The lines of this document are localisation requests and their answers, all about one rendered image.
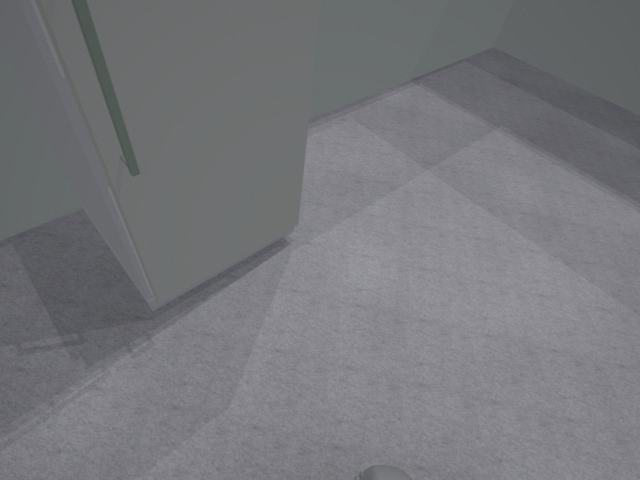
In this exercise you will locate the handle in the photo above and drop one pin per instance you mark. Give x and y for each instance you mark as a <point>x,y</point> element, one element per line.
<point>92,42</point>

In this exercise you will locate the fridge door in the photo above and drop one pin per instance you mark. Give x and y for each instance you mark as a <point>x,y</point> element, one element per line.
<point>215,96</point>

